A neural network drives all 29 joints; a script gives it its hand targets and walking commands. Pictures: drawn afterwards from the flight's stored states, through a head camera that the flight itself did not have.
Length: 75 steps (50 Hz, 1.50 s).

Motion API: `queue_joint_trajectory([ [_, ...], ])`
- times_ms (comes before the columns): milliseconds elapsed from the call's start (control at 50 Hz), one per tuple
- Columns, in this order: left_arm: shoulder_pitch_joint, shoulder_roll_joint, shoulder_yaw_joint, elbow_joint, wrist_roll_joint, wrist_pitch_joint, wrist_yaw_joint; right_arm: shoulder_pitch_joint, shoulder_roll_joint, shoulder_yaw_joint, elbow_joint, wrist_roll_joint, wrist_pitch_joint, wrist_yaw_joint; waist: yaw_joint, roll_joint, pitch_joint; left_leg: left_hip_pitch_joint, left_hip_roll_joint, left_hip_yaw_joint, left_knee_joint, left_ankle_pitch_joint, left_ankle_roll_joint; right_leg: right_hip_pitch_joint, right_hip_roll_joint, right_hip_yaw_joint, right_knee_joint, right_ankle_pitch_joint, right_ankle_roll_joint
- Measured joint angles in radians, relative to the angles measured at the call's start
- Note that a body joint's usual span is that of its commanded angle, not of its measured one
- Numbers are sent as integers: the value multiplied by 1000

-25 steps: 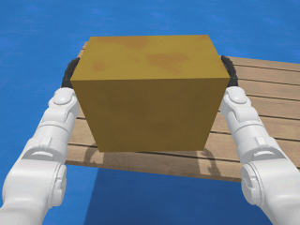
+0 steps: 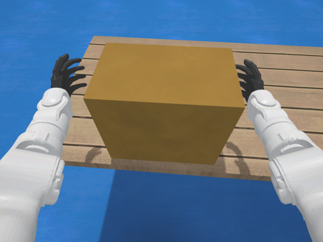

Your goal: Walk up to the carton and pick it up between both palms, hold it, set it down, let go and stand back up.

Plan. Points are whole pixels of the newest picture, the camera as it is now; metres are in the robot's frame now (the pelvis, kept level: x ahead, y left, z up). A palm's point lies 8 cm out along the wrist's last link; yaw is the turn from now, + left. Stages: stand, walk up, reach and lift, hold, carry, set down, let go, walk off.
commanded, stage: set down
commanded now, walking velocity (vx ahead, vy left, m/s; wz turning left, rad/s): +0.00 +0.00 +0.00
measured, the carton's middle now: (164, 109) +0.48 +0.02 +0.04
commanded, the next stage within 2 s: none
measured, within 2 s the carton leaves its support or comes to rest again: neither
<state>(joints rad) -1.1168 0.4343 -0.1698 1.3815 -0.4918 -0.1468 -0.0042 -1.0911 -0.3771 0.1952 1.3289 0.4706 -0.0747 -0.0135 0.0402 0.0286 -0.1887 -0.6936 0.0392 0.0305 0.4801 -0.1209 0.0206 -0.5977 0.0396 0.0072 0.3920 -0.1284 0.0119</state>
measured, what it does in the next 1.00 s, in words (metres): stands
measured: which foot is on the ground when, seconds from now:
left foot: down 0.00-1.00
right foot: down 0.00-1.00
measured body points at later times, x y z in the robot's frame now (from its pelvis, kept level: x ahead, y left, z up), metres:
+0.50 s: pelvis +0.01 +0.00 +0.01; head +0.16 +0.03 +0.43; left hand +0.48 +0.25 +0.08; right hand +0.51 -0.19 +0.08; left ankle +0.05 +0.10 -0.73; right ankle +0.02 -0.13 -0.73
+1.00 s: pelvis +0.02 -0.02 +0.01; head +0.03 +0.00 +0.46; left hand +0.40 +0.28 +0.12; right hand +0.43 -0.23 +0.14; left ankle +0.05 +0.10 -0.73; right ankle +0.02 -0.13 -0.73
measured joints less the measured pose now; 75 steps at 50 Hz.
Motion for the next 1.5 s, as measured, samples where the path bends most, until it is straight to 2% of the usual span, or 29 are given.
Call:
queue_joint_trajectory([
  [100, -23, 20, -35, 70, -42, -34, -27, -40, -22, -17, 51, -3, -19, 37, -12, -6, 6, -40, -9, -7, 9, 6, 3, -46, -9, -10, 30, -9, 1],
  [180, 4, 38, -50, 42, -51, -66, -30, -39, -25, -54, 50, -15, -40, 68, -25, -26, 2, -82, -13, -8, 5, 14, 2, -93, -14, -13, 37, -8, 1],
  [260, 57, 43, -36, -57, -30, -75, -21, -8, -19, -93, 13, -28, -50, 86, -34, -49, -15, -118, -14, -7, -13, 23, 1, -130, -15, -13, 20, 1, 0],
  [360, 151, 25, 35, -272, 48, -27, -3, 62, -10, -141, -107, -53, -43, 76, -34, -60, -9, -116, -11, -7, -42, 28, 0, -116, -11, -12, -34, 20, 0],
  [460, 265, 5, 124, -603, 150, 117, 23, 155, -18, -168, -339, -72, 5, 19, -19, -52, 74, -42, -7, -7, -71, 30, -3, -26, -7, -8, -103, 45, 0],
  [560, 389, 6, 193, -956, 214, 339, 28, 274, -14, -196, -631, -102, 124, -51, -9, -41, 165, 54, -6, -12, -112, 41, -7, 79, -3, -5, -169, 72, -5],
  [620, 461, 14, 233, -1106, 227, 484, 18, 356, 2, -219, -790, -119, 215, -90, -11, -38, 191, 100, -6, -18, -136, 50, -10, 126, -1, -8, -194, 81, -10],
  [680, 533, 34, 259, -1196, 210, 587, 9, 435, 21, -239, -906, -128, 277, -110, -17, -42, 181, 122, -5, -27, -145, 53, -16, 143, 1, -16, -187, 74, -17],
  [720, 566, 46, 264, -1195, 188, 604, 3, 473, 35, -256, -938, -138, 296, -107, -22, -46, 142, 112, -5, -36, -139, 52, -21, 128, 2, -26, -164, 61, -22],
  [780, 587, 48, 262, -1105, 161, 569, -3, 497, 61, -290, -887, -159, 297, -84, -31, -49, 37, 78, -6, -52, -130, 49, -28, 89, 2, -42, -132, 40, -30],
  [900, 579, 49, 272, -835, 157, 441, -53, 482, 96, -327, -693, -192, 278, -57, -62, -50, -57, 130, -8, -68, -120, 31, -36, 139, 1, -60, -106, 7, -38],
  [1000, 584, 68, 288, -679, 163, 295, -97, 516, 85, -264, -660, -176, 215, -66, -86, -56, -6, 255, -11, -58, -132, 20, -35, 256, -2, -50, -105, -8, -38],
  [1100, 646, 53, 288, -633, 163, 163, -125, 614, 68, -192, -671, -146, 142, -62, -84, -57, 45, 368, -11, -37, -152, 15, -29, 366, -5, -29, -133, -2, -32],
  [1180, 702, 30, 260, -613, 146, 107, -125, 699, 67, -168, -657, -144, 108, -40, -74, -50, 70, 422, -14, -24, -157, 12, -24, 415, -9, -15, -139, 0, -26],
  [1340, 764, 13, 180, -566, 91, 26, -95, 772, 80, -195, -634, -180, 46, 16, -73, -28, 150, 443, -26, -18, -133, 10, -13, 424, -21, -13, -88, -16, -15],
  [1500, 858, -3, 166, -509, 97, -137, -97, 850, 110, -245, -633, -234, -69, 41, -90, -41, 214, 413, -31, -20, -126, 17, -10, 391, -27, -17, -71, -16, -11],
])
